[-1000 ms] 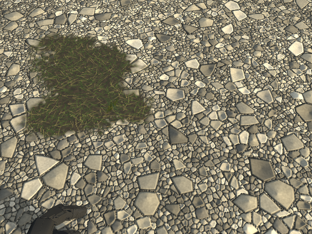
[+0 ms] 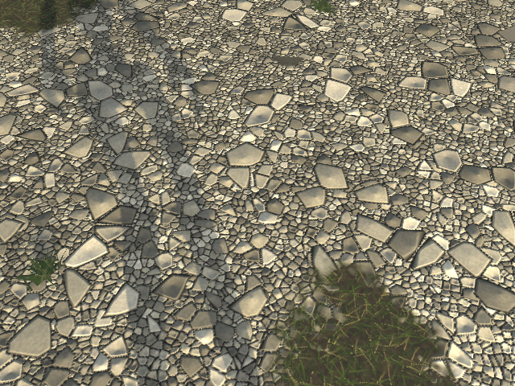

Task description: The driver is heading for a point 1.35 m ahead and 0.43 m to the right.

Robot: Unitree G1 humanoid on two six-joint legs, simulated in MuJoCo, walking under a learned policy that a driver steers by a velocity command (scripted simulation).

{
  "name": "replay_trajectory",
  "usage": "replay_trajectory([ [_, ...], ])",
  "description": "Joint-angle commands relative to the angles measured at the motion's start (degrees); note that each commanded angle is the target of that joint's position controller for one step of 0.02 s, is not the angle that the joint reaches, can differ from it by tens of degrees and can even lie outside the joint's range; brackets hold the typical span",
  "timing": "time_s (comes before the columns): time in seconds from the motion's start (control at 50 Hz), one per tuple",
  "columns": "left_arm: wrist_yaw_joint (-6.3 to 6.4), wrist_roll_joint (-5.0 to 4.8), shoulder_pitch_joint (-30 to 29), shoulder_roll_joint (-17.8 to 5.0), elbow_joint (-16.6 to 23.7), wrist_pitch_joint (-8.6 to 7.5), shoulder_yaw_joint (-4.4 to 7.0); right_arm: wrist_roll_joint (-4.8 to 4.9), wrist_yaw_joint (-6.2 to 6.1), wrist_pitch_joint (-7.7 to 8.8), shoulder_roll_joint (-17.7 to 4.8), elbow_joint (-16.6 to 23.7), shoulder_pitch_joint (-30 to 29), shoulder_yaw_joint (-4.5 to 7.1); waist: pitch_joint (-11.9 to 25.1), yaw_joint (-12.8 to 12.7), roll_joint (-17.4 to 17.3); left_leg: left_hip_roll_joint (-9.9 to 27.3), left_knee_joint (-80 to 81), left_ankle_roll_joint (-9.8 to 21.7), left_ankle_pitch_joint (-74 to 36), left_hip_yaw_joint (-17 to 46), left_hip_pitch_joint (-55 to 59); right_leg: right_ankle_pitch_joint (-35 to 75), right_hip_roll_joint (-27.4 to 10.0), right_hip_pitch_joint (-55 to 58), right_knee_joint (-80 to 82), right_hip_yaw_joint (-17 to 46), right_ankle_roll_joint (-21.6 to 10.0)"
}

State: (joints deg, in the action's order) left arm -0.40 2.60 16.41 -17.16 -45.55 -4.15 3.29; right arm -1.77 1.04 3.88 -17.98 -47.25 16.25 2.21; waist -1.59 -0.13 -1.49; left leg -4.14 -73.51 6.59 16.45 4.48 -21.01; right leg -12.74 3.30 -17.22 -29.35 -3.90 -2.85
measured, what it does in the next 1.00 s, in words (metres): walks ahead, turning right: left foot, then right foot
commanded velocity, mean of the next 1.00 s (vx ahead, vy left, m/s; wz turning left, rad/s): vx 1.00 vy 0.00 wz -0.61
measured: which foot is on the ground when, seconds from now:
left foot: up 0.00-0.28, down 0.30-0.74, up 0.76-1.00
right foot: down 0.00-0.30, up 0.32-0.72, down 0.74-1.00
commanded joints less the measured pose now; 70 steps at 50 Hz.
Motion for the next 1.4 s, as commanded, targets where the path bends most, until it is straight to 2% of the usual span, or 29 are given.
replay_trajectory([
  [0.02,-0.19,-0.84,6.19,-1.75,-1.32,-1.85,0.01,-0.94,1.39,-0.21,-0.74,6.47,-3.18,-0.90,-1.50,0.75,3.88,6.05,2.07,-0.91,0.34,4.45,-18.32,-11.35,-15.88,9.14,20.10,24.65,-8.74],
  [0.2,-0.69,-3.32,12.16,-8.30,-4.89,-3.66,0.96,-0.29,2.85,0.85,-0.63,14.00,-22.70,-3.35,-5.65,-1.02,3.17,5.92,39.04,-2.36,-24.67,-8.00,-4.15,31.42,-12.12,7.64,29.35,9.32,-7.47],
  [0.24,-0.21,-2.89,13.24,-10.65,-5.68,-3.15,1.28,-0.99,1.51,1.04,-3.39,13.12,-19.74,-2.23,-0.10,0.68,4.85,2.59,41.39,-1.39,-17.70,-8.38,1.24,52.07,-12.67,16.37,19.06,8.98,-6.02],
  [0.28,0.49,-2.04,12.20,-12.47,-6.08,-1.92,1.63,-1.16,-0.28,1.37,-7.10,7.83,-1.85,-0.22,10.00,9.54,6.97,1.84,42.55,-0.69,-10.09,-6.85,21.38,53.23,-11.35,13.06,-5.47,8.65,-4.47],
  [0.3,0.39,-1.79,11.46,-9.03,-4.72,-1.92,0.89,-2.20,-1.56,1.50,-11.33,5.83,8.08,1.43,16.19,12.98,3.88,11.96,41.48,0.04,1.58,2.35,35.24,36.51,-8.39,1.60,-22.98,7.85,-4.34],
  [0.32,0.27,-3.81,18.87,2.05,-2.54,-1.99,-1.27,-4.50,-1.87,1.68,-15.15,5.50,10.53,2.80,26.28,6.81,-11.63,31.33,45.39,5.09,16.62,30.34,51.43,-13.11,-2.21,-17.62,-45.88,6.45,-3.38],
  [0.34,0.48,-4.39,14.33,-3.70,-1.39,-1.52,-0.26,-2.44,-1.49,1.01,-12.81,6.20,9.34,2.77,28.52,8.66,-8.97,31.73,55.05,5.92,22.66,42.05,47.32,-11.80,-2.22,-22.69,-52.57,8.59,-4.43],
  [0.38,-0.10,-3.11,3.97,-4.46,0.09,-0.77,0.19,-1.50,-1.17,1.67,-5.35,4.76,1.39,1.43,8.76,5.81,-2.04,25.42,57.26,3.04,8.98,21.90,29.94,-2.09,-7.62,-26.32,-47.43,8.06,-4.23],
  [0.48,-2.42,-1.03,-0.95,0.76,2.90,3.73,-0.29,1.00,-0.80,3.66,-0.50,0.11,1.83,0.54,-1.36,-0.42,-3.10,20.90,64.59,-0.59,-8.52,-0.57,15.06,-0.31,-12.28,-25.61,-42.75,6.68,-1.82],
  [0.6,-4.98,-1.35,-14.07,0.06,9.15,3.64,-1.66,0.77,-1.20,4.85,-3.47,-1.06,0.86,1.05,-6.65,-1.78,-0.46,14.59,69.51,-3.78,-28.07,-20.21,11.28,18.75,-8.56,-17.86,-18.18,-3.03,-4.35],
  [0.68,-4.42,-1.65,-7.29,-4.18,6.83,3.20,-0.57,0.63,-2.68,2.62,-10.31,-0.54,4.14,2.51,0.54,-6.78,-3.69,17.14,51.88,-5.52,-74.18,-21.68,23.91,12.53,0.27,-5.13,-13.47,-8.84,-7.96],
  [0.72,-2.86,-1.61,13.24,-8.85,1.01,3.14,2.05,-0.23,-2.93,0.25,-12.52,1.43,0.34,3.34,10.29,-16.48,-3.95,19.06,23.40,-4.05,-73.44,-19.01,17.78,3.90,2.89,16.98,-12.33,-4.54,-11.17],
  [0.74,-1.33,-1.95,16.35,-11.35,-0.97,3.41,3.64,-0.63,-2.08,-0.16,-10.17,1.00,0.51,3.09,9.73,-16.01,1.89,12.62,2.05,-5.06,-37.16,-18.68,7.20,-0.32,1.25,25.82,-8.46,1.28,-12.95],
  [0.76,-0.61,-2.15,10.76,-16.72,-0.40,4.18,4.61,-1.69,-1.37,0.65,-0.86,4.52,2.06,0.68,5.59,-7.46,16.31,2.99,-20.79,-7.28,12.95,-15.19,-13.91,11.64,-8.47,30.63,-8.99,20.71,-17.07],
  [0.78,-0.63,-1.20,9.08,-20.43,2.59,4.74,5.53,-0.09,-1.32,2.19,-2.82,11.18,1.77,0.22,17.94,-6.15,15.94,1.50,-25.98,-7.89,12.15,-2.31,-27.99,-5.26,-16.48,42.22,6.85,47.55,-26.94],
  [0.82,0.33,-1.39,6.13,-13.65,2.53,4.18,4.45,-0.48,-1.29,4.08,-6.23,10.92,-4.68,0.12,4.29,-3.96,-1.61,7.50,-13.79,-7.32,3.56,0.95,-29.17,-11.56,-16.64,26.62,16.81,47.93,-21.48],
  [0.86,0.77,-1.81,3.14,-11.07,2.47,2.40,3.43,-2.04,-1.49,2.37,-4.95,10.50,-4.15,-0.42,-0.23,1.01,-5.01,10.27,-5.32,-9.02,4.47,1.22,-20.45,0.21,-11.90,10.97,16.24,37.73,-19.48],
  [0.9,0.57,-2.21,2.37,-9.25,2.41,0.91,2.56,-2.49,-1.23,-0.15,-3.72,11.00,-4.58,-0.80,-2.07,3.09,-4.46,12.07,3.25,-10.88,6.77,0.14,-15.18,3.34,-8.26,0.69,17.74,31.40,-18.83],
  [0.98,-0.11,-2.49,3.43,-8.99,2.26,-0.71,2.84,-0.83,0.32,-0.30,0.27,15.69,-16.09,-2.63,-4.26,-0.58,-0.38,11.16,28.61,-10.24,-15.49,-4.68,-6.61,11.54,-1.84,-5.99,20.69,21.20,-14.36],
  [1.08,-0.21,-2.95,9.29,-9.70,-0.45,-1.33,2.95,-0.19,0.41,0.29,-2.19,15.94,-19.47,-1.63,-1.32,-4.82,2.48,7.06,42.92,-5.51,-24.26,-6.46,-3.09,32.01,-6.65,12.62,17.86,20.70,-9.88],
  [1.14,0.44,-1.00,7.10,-13.83,-0.96,-0.75,3.51,0.40,-1.23,0.61,-7.37,11.04,-1.27,1.29,9.36,5.37,4.83,2.41,43.51,-3.03,-9.59,-7.81,13.26,53.66,-7.34,18.85,-6.03,18.60,-6.46],
  [1.16,0.46,-0.24,3.85,-11.57,-0.13,-0.80,2.88,-0.02,-2.37,0.49,-10.05,7.96,11.19,2.50,13.87,12.09,4.28,7.05,40.56,-2.05,-3.27,-3.99,27.54,45.33,-5.23,8.53,-22.42,16.73,-5.57],
  [1.18,0.23,-2.40,10.16,-2.35,2.41,-1.20,0.66,-2.63,-2.56,0.84,-16.10,7.05,16.18,4.11,21.63,8.15,-12.34,23.37,45.74,4.07,18.97,24.94,42.77,8.51,2.76,-10.13,-46.93,12.21,-3.06],
  [1.2,-0.06,-2.54,11.38,-2.35,2.79,-1.66,-0.47,-1.78,-1.25,0.52,-14.39,6.44,12.60,4.09,21.76,5.40,-17.81,26.89,59.03,6.37,26.82,48.44,42.78,-11.89,5.11,-20.99,-52.52,13.01,-3.46],
  [1.22,0.29,-1.82,5.17,-5.02,2.85,-1.17,-0.18,-1.15,-0.76,0.49,-9.26,7.29,5.57,3.35,10.39,4.35,-8.03,25.14,59.51,6.24,27.98,39.96,33.94,-6.27,-0.11,-25.41,-52.60,12.35,-4.07],
  [1.26,-0.91,-0.72,-2.41,-5.41,4.46,-0.74,-0.46,-1.04,-0.35,0.79,-4.34,5.66,3.49,2.18,3.19,3.30,1.83,19.93,59.99,4.41,14.39,24.13,20.70,-2.46,-3.50,-22.64,-46.33,11.54,-3.83],
  [1.3,-1.94,-0.02,-2.84,-2.96,5.41,0.40,-1.35,-0.67,-0.54,1.63,-1.39,2.70,5.02,0.94,-0.75,0.51,-0.91,17.14,62.12,3.51,3.37,16.67,13.85,-3.41,-4.63,-21.09,-42.36,12.28,-2.66],
  [1.36,-1.64,0.28,-5.84,-1.97,7.31,0.84,-2.13,1.04,0.04,3.43,-3.21,0.24,6.38,0.87,-3.64,-1.59,-1.03,15.82,62.52,3.53,-38.65,4.53,10.65,-2.14,-3.53,-20.62,-32.17,8.55,-0.10],
  [1.4,-2.10,0.02,-9.26,-0.53,8.69,0.22,-3.24,1.56,0.49,3.56,-3.60,-0.08,3.62,0.69,-2.54,-2.45,-2.75,10.61,62.70,1.49,-47.55,-4.60,7.49,6.85,-3.03,-13.52,-16.70,3.31,0.63],
])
